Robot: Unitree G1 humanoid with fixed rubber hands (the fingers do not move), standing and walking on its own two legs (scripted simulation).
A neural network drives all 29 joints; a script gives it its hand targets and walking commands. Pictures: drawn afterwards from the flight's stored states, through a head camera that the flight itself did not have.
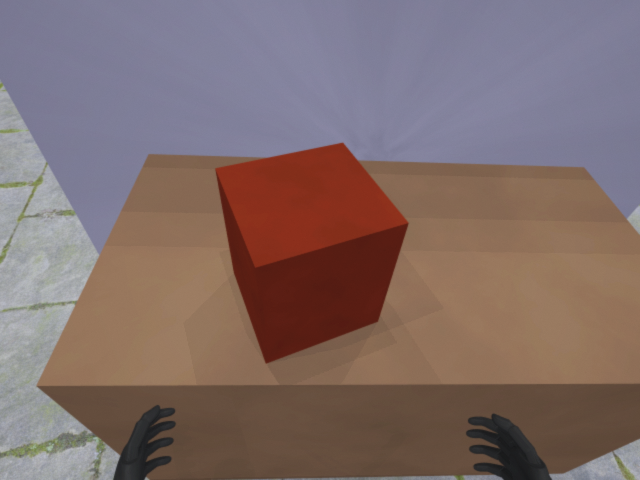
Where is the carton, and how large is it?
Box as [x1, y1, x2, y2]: [215, 143, 408, 363]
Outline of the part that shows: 343,143 215,168 234,274 266,363 375,322 378,319 408,223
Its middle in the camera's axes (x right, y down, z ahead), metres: -0.03 +0.03 +0.63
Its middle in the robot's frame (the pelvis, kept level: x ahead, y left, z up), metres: +0.46 +0.07 +0.00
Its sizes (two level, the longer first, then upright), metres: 0.210 0.200 0.250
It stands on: a pedestal, 0.65 m high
